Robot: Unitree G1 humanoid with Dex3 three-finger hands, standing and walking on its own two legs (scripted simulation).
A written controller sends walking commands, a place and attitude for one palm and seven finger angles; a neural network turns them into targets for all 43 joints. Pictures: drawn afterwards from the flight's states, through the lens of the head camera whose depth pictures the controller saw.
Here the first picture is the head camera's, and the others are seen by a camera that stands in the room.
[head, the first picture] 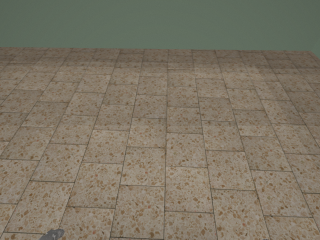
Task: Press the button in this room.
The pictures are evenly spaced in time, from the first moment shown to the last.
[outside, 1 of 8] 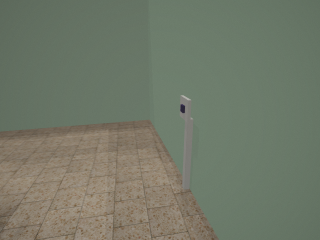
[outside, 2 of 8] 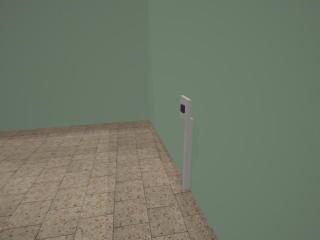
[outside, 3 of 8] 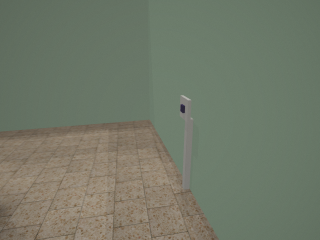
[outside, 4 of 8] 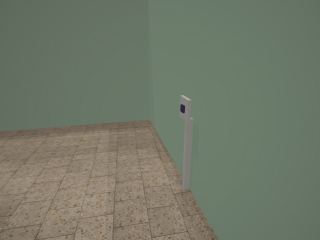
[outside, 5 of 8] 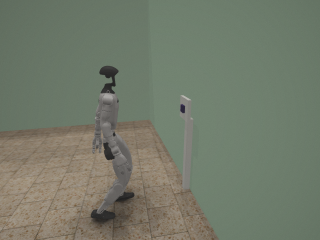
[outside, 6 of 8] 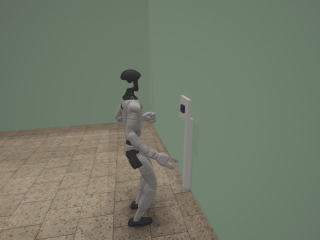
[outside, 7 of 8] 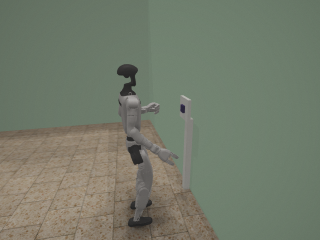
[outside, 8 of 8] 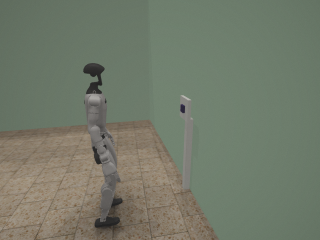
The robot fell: no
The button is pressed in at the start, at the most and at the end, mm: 0 13 0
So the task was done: yes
